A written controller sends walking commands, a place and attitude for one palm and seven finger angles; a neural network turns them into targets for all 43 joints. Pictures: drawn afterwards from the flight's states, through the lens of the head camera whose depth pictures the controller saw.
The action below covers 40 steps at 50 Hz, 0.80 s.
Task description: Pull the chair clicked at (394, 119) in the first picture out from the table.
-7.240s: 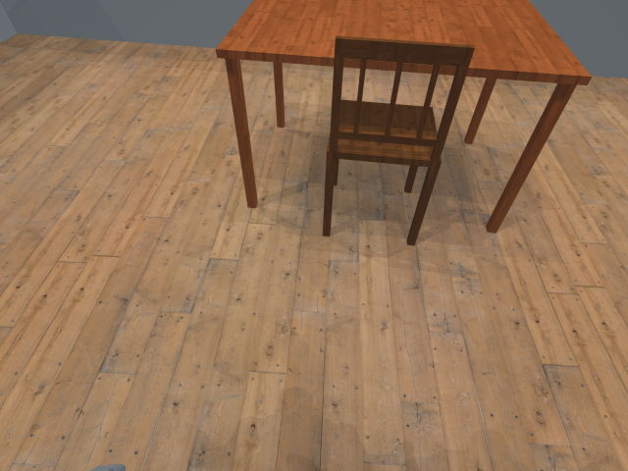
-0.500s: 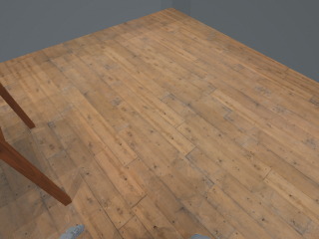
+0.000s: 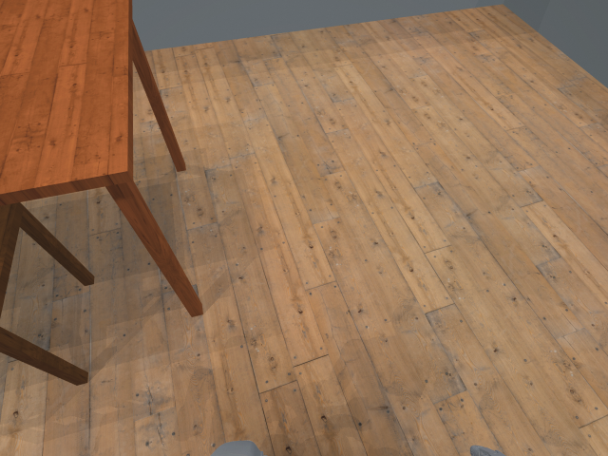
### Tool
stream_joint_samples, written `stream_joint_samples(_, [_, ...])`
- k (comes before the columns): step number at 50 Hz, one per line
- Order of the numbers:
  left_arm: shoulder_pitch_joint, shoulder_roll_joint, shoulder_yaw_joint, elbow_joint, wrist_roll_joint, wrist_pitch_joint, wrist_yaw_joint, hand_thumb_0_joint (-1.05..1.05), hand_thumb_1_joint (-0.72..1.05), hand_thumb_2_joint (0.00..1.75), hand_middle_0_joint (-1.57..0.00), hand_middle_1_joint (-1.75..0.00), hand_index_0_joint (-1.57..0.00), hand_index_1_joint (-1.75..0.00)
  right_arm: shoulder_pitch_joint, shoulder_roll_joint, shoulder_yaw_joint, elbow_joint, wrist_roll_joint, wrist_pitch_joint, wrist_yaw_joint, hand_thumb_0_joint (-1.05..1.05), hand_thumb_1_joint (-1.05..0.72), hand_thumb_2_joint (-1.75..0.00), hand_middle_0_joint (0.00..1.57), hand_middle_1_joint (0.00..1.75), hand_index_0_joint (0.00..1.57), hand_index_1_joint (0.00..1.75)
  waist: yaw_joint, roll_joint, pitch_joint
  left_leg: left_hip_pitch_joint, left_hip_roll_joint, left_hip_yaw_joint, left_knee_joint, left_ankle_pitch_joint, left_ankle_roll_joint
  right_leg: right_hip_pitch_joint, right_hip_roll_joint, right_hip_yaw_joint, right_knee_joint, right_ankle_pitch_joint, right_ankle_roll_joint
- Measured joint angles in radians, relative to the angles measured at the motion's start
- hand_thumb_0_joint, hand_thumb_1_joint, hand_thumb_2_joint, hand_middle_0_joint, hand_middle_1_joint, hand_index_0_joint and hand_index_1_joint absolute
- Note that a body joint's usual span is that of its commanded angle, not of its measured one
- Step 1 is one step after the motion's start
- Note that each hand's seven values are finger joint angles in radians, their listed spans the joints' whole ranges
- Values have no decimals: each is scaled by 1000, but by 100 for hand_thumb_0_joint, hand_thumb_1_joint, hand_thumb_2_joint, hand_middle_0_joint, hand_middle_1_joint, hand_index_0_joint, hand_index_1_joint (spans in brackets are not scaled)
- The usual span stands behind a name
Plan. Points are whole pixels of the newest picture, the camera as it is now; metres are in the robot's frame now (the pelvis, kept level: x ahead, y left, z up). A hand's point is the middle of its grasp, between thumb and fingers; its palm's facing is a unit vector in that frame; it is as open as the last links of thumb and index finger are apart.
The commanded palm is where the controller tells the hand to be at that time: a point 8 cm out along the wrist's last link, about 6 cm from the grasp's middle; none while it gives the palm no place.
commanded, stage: turn to face it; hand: left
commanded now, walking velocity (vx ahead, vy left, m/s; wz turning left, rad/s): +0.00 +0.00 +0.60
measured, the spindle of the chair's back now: out of the picture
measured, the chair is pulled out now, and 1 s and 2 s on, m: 0.00 0.00 0.00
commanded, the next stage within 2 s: take the last steps up to it in 1.34 s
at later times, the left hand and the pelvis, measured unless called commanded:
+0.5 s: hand out of the picture +0.09 +0.22 -0.14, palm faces +0.27 -0.92 -0.29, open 7.4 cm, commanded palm none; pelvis +0.01 -0.02 -0.01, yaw +17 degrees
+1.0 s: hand out of the picture -0.12 +0.21 -0.18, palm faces +0.60 -0.75 -0.28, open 7.4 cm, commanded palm none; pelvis -0.01 +0.00 -0.01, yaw +36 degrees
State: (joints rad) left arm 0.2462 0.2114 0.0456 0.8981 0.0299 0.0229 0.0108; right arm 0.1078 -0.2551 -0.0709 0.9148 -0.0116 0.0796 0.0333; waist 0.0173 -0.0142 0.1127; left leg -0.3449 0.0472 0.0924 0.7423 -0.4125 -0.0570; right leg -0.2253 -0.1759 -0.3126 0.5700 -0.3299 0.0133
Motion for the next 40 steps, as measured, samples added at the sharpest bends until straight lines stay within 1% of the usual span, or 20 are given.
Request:
stream_joint_samples(1, [8,11,6,5,-2,3,-1,1,91,89,-20,-30,-20,-30,-6,1,3,-9,-1,-7,0,1,-91,-90,20,30,19,30,3,-6,-2,30,-4,12,-70,38,7,-9,-10,-11,26,-14,9])
stream_joint_samples(2, [21,21,12,6,-6,7,-3,1,91,89,-20,-30,-20,-30,-8,-1,7,-22,-2,-16,3,1,-91,-90,20,30,19,30,6,-7,-10,64,-5,17,-148,99,25,-27,-19,-19,71,-35,18])
stream_joint_samples(3, [22,36,19,13,-11,15,-5,1,91,89,-20,-30,-20,-30,-16,4,6,-29,-4,-29,1,1,-91,-90,20,30,19,30,5,-23,-9,57,-18,15,-147,93,47,-62,-30,9,152,-91,36])
stream_joint_samples(4, [15,51,24,20,-11,28,-3,1,91,89,-20,-30,-20,-30,-21,11,9,-35,-2,-38,-1,1,-91,-90,20,30,19,30,9,-38,-3,47,-28,10,-123,78,67,-102,-22,64,249,-160,50])
stream_joint_samples(5, [8,61,29,26,-11,40,0,1,91,89,-20,-30,-20,-30,-22,15,14,-40,0,-46,-4,1,-91,-90,20,30,19,30,12,-42,1,44,-32,1,-113,70,81,-140,-3,115,343,-205,59])
stream_joint_samples(7, [-9,72,35,35,-13,51,4,1,91,89,-20,-29,-20,-30,-15,20,19,-44,0,-53,-16,1,-91,-90,20,30,20,30,10,-36,0,55,-35,-23,-133,78,92,-202,35,182,487,-207,74])
stream_joint_samples(9, [-27,76,38,29,-14,48,0,1,91,89,-20,-29,-20,-30,-6,22,22,-42,-2,-52,-23,1,-91,-90,20,30,20,30,8,-29,-3,74,-41,-47,-176,106,90,-244,53,222,555,-152,83])
stream_joint_samples(13, [-57,72,33,-1,-15,38,-4,1,91,89,-20,-29,-20,-30,16,25,24,-31,-3,-46,-23,1,-91,-90,20,30,20,30,2,-16,-14,101,-57,-89,-243,148,94,-269,69,270,527,-85,93])
stream_joint_samples(18, [-103,53,25,-33,-17,36,-2,1,91,89,-20,-29,-20,-30,45,30,19,-21,-7,-39,-19,1,-90,-90,20,30,20,30,-23,3,-23,98,-74,-145,-258,167,84,-233,94,296,389,-91,93])
stream_joint_samples(22, [-131,31,12,-56,-23,23,-2,1,91,89,-20,-29,-20,-30,69,26,8,-12,-9,-29,-19,1,-90,-90,20,30,20,30,-46,29,-29,72,-86,-195,-226,160,64,-153,131,296,204,-78,80])
stream_joint_samples(24, [-131,23,4,-72,-25,8,-2,1,91,89,-20,-29,-20,-30,85,21,1,-9,-5,-23,-18,1,-90,-90,20,30,20,30,-52,40,-37,47,-98,-219,-185,144,48,-82,143,285,46,11,71])
stream_joint_samples(25, [-129,17,1,-78,-21,-3,-1,1,91,89,-20,-29,-20,-30,92,15,-4,-8,-1,-20,-17,1,-90,-90,20,30,20,30,-51,47,-41,23,-101,-224,-139,125,43,-62,144,276,0,48,42])
stream_joint_samples(26, [-129,6,-6,-80,-16,-10,1,1,91,89,-20,-29,-20,-30,93,6,-11,-4,1,-16,-18,1,-90,-90,20,30,20,30,-56,66,-37,-10,-100,-223,-54,48,36,-64,146,257,13,44,12])
stream_joint_samples(27, [-126,-4,-12,-82,-14,-12,1,1,91,89,-20,-29,-20,-30,96,-1,-17,0,-1,-10,-18,1,-91,-90,20,30,20,30,-60,77,-36,-47,-103,-212,55,-18,32,-61,140,239,25,30,-9])
stream_joint_samples(28, [-119,-12,-17,-83,-13,-12,2,1,91,89,-20,-30,-20,-30,98,-7,-22,5,-3,-3,-17,1,-91,-90,20,30,20,30,-61,82,-36,-82,-104,-194,165,-47,28,-53,133,225,24,20,-21])
stream_joint_samples(30, [-104,-26,-21,-80,-12,-7,4,1,91,89,-20,-30,-20,-30,101,-16,-29,14,-7,7,-10,1,-91,-90,20,30,20,30,-63,86,-37,-134,-89,-155,341,-27,16,-30,118,201,0,19,-28])
stream_joint_samples(32, [-91,-32,-22,-72,-11,-4,7,1,91,89,-20,-30,-20,-30,103,-20,-29,20,-8,10,-4,1,-91,-90,20,30,20,30,-66,82,-35,-158,-64,-125,428,12,1,-9,102,176,-26,29,-27])
stream_joint_samples(35, [-74,-34,-22,-59,-8,-6,9,1,91,89,-20,-30,-20,-30,103,-16,-26,27,-7,15,2,1,-91,-90,20,30,19,30,-63,60,-29,-145,-32,-96,407,18,-17,13,75,141,-50,37,-25])
stream_joint_samples(38, [-56,-29,-22,-47,-5,-7,7,1,91,89,-20,-30,-20,-30,91,-11,-18,33,-5,19,4,1,-91,-90,20,30,19,30,-50,39,-21,-105,-12,-72,292,-4,-23,20,49,106,-55,36,-19])
stream_joint_samples(40, [-43,-19,-19,-38,-2,-6,4,1,91,89,-20,-30,-20,-30,75,-8,-13,32,-3,18,4,1,-91,-90,20,30,19,30,-37,25,-14,-72,-7,-55,201,-24,-20,17,32,86,-45,30,-11])
